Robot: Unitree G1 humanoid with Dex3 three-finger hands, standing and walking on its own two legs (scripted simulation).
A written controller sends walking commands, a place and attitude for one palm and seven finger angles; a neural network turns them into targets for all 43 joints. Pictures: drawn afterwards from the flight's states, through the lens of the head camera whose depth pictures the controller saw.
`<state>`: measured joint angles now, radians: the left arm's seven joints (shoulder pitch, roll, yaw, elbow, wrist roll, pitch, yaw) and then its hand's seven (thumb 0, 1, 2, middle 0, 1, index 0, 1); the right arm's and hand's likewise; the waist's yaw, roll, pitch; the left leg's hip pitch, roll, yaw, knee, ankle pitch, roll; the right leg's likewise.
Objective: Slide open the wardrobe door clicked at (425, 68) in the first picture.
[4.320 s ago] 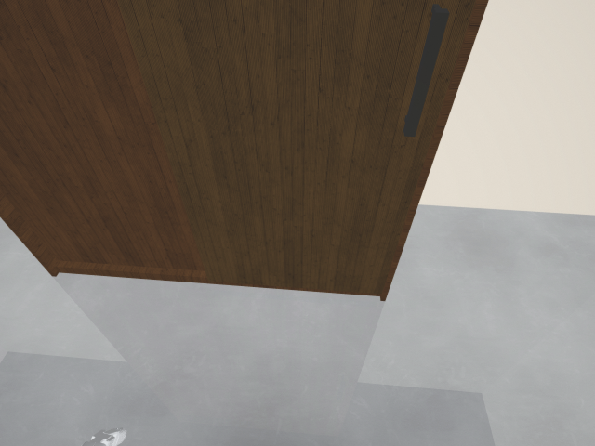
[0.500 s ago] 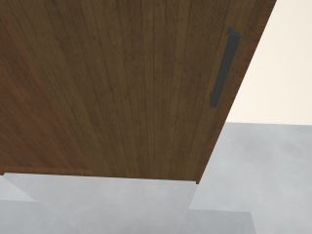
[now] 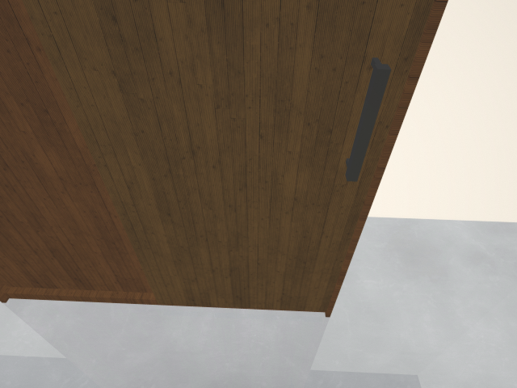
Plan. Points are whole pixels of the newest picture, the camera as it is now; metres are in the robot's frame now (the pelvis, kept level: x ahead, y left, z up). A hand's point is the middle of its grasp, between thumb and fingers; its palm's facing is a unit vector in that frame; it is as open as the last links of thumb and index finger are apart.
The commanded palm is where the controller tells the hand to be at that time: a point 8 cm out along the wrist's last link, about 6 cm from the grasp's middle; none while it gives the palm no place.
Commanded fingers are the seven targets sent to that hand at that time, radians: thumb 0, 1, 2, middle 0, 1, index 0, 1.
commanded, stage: come to a stop and stand still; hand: right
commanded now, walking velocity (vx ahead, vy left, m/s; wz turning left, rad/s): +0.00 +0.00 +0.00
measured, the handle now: (362, 124) +0.57 -0.17 +0.15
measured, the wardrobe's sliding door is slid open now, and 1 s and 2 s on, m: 0.00 0.00 0.00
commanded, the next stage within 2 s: look again from close up in 0.32 s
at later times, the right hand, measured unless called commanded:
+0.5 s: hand out of the picture -0.01 -0.20 -0.17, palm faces +0.00 +0.97 -0.24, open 7.4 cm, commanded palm none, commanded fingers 0.00 -0.90 -0.90 0.20 0.30 0.20 0.30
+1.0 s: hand out of the picture -0.01 -0.17 -0.18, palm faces +0.03 +0.98 -0.17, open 7.4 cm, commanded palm none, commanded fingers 0.00 -0.90 -0.90 0.20 0.30 0.20 0.30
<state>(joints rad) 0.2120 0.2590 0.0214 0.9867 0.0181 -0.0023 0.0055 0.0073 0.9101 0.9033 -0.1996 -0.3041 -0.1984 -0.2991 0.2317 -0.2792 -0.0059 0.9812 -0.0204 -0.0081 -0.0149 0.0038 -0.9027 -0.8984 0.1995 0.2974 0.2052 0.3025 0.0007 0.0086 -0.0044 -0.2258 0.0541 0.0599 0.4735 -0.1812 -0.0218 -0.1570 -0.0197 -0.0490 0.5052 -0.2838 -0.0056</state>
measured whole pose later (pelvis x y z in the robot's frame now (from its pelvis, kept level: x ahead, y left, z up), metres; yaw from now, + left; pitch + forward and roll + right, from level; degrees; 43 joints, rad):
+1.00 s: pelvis +0.00 -0.01 +0.00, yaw +0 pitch -2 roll +0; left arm 0.29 0.13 0.02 1.10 0.01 0.00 0.02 0.01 0.92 0.90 -0.20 -0.30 -0.20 -0.30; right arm 0.32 -0.14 0.00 1.07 -0.02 -0.01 -0.04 0.00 -0.90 -0.90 0.20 0.30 0.20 0.30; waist 0.00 0.01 0.04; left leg -0.24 0.07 0.05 0.43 -0.15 -0.04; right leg -0.17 0.00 -0.06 0.47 -0.26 -0.02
